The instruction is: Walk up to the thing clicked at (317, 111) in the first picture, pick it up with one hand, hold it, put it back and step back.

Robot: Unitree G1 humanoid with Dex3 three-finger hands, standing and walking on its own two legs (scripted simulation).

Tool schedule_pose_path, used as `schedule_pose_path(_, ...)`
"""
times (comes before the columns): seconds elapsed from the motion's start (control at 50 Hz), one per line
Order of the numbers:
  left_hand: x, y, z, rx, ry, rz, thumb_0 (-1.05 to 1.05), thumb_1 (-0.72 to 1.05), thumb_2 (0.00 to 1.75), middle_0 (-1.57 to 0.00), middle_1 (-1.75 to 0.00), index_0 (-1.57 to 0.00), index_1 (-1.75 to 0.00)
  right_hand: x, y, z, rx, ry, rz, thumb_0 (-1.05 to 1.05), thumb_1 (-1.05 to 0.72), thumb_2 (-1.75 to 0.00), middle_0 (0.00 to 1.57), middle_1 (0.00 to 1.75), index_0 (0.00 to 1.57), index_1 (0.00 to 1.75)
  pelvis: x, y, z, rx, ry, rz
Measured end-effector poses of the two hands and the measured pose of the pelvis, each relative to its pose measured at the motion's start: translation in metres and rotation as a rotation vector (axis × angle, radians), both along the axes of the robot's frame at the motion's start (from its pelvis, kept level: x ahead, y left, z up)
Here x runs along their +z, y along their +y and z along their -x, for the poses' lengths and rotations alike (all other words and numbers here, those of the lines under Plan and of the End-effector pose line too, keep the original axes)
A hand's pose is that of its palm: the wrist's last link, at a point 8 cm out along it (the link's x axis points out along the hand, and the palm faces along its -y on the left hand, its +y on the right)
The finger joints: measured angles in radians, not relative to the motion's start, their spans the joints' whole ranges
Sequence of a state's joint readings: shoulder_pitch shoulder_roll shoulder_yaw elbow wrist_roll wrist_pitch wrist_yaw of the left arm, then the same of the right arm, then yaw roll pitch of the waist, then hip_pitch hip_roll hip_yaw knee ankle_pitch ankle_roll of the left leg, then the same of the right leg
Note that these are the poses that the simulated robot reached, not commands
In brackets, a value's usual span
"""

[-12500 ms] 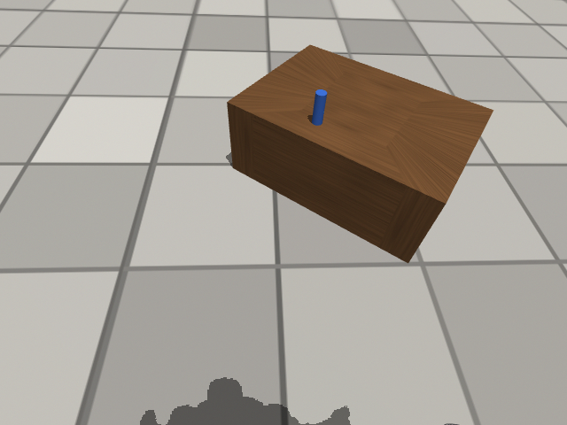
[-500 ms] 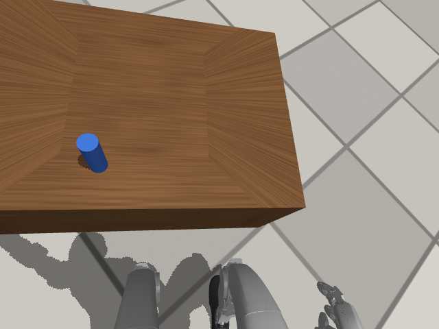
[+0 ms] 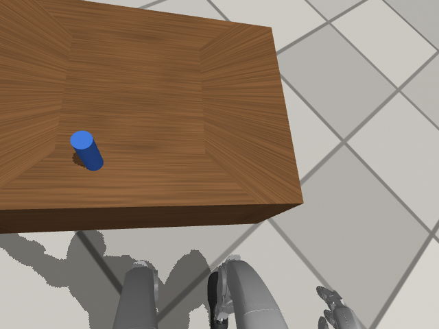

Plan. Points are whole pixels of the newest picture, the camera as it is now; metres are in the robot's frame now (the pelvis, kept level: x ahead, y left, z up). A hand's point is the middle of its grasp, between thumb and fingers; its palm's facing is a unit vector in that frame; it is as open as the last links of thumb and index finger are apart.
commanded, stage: go down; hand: left
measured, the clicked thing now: (88, 152) +0.48 +0.23 -0.21
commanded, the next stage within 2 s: approach in 1.54 s
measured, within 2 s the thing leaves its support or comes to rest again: neither
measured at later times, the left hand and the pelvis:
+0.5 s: hand out of the picture +0.41 +0.43 +0.09, palm faces +0.27 -0.96 +0.02, open 17.6 cm; pelvis +0.00 +0.00 -0.01, yaw +0 degrees
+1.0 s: hand out of the picture +0.42 +0.43 +0.08, palm faces +0.29 -0.96 +0.04, open 17.6 cm; pelvis +0.00 +0.00 -0.01, yaw +0 degrees
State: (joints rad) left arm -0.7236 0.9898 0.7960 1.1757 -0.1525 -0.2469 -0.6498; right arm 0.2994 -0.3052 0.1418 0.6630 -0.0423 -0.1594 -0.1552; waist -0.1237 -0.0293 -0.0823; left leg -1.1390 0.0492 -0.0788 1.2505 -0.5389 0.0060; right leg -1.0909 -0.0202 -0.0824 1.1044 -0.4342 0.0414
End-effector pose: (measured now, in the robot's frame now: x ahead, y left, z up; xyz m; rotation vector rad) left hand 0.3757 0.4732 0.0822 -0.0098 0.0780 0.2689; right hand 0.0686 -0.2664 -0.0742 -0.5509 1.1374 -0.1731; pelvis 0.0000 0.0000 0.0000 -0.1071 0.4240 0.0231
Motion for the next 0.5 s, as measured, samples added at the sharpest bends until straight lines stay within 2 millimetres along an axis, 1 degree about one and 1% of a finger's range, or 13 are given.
schedule_pose_path(0.14,-0.0034,0.0001,0.0009,0.002,-0.018,0.008,-0.02,-0.57,0.03,-0.06,-0.05,-0.06,-0.06,-0.0002,-0.0016,-0.0041,0.009,-0.009,0.009,0.00,-0.90,-0.90,0.21,0.30,0.20,0.30,-0.0019,-0.0003,0.0012,0.002,0.002,0.002)
schedule_pose_path(0.32,-0.0017,0.0043,0.0013,0.009,-0.040,0.002,-0.02,-0.57,0.03,-0.06,-0.05,-0.06,-0.06,-0.0035,-0.0003,-0.0071,0.023,-0.011,0.008,0.00,-0.90,-0.90,0.21,0.30,0.20,0.30,-0.0051,-0.0006,0.0034,0.004,0.009,0.005)
schedule_pose_path(0.5,0.0026,0.0048,-0.0035,0.004,-0.061,0.006,-0.02,-0.57,0.03,-0.06,-0.05,-0.06,-0.06,-0.0054,0.0021,-0.0057,0.021,-0.011,0.003,0.00,-0.90,-0.90,0.21,0.30,0.21,0.30,-0.0066,0.0002,0.0036,0.004,0.014,0.007)
